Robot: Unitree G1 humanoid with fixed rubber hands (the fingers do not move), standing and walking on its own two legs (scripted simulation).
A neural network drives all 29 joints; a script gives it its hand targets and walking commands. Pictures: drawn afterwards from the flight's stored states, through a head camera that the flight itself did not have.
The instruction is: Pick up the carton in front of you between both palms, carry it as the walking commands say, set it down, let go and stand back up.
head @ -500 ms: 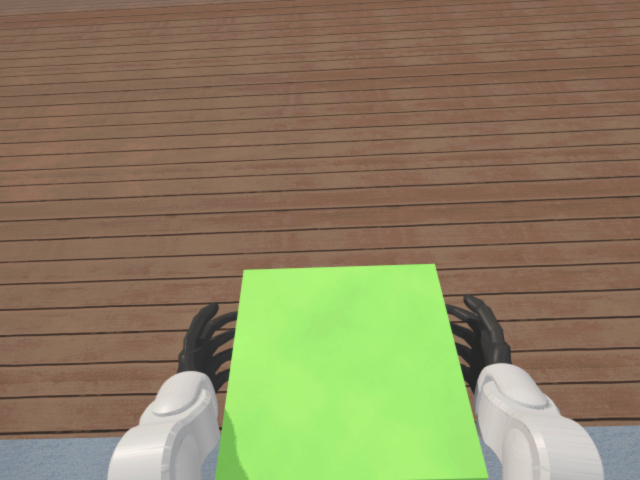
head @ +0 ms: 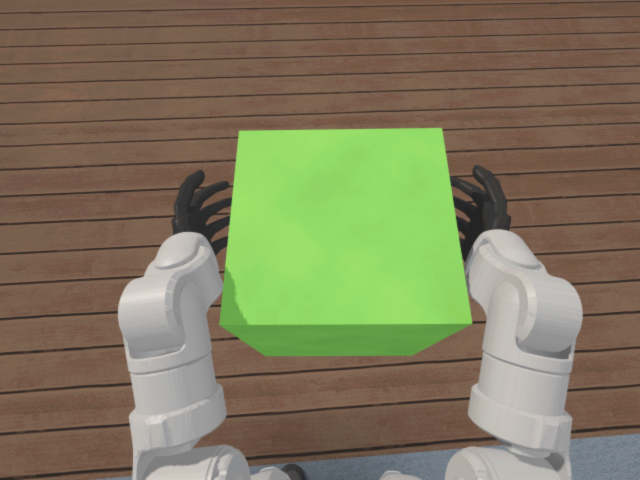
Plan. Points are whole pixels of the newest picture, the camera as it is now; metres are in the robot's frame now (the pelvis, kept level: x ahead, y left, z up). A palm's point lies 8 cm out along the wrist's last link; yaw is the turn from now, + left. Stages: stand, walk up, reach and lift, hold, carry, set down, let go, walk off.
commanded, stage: carry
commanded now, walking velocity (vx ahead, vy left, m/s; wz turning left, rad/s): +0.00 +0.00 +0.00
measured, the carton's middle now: (339, 260) +0.37 +0.00 +0.05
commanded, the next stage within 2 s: none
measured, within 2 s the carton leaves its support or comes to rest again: neither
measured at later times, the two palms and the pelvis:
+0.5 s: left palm (224, 163) +0.48 +0.14 +0.10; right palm (461, 149) +0.50 -0.16 +0.11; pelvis +0.15 -0.02 -0.02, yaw -1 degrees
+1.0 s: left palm (243, 34) +0.71 +0.13 +0.14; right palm (436, 22) +0.75 -0.17 +0.15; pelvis +0.39 -0.05 +0.03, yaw +0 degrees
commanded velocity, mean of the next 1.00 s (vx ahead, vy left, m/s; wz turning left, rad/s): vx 0.47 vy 0.00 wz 0.00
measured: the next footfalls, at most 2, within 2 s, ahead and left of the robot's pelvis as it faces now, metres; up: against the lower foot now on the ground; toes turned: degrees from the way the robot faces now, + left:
right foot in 0.02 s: +0.06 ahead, -0.12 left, +0.00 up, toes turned -4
left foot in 0.50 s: +0.19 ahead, +0.06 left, +0.01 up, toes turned +4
